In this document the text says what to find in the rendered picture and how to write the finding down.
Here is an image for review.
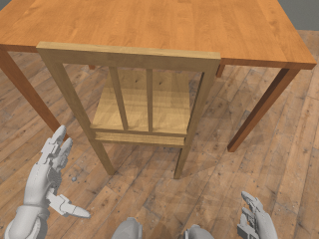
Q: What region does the table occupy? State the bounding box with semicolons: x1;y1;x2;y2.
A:
0;0;317;152

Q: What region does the robot left hand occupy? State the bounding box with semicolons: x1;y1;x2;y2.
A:
23;124;91;219

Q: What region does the left robot forearm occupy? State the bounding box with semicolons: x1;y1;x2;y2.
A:
3;204;50;239

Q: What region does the robot right thigh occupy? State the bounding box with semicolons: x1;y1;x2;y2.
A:
182;227;214;239

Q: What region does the robot left shin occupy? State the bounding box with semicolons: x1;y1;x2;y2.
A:
127;217;137;221

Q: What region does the chair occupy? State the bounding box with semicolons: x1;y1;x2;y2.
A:
36;41;221;180

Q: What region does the robot right hand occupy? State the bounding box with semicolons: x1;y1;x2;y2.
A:
237;191;278;239

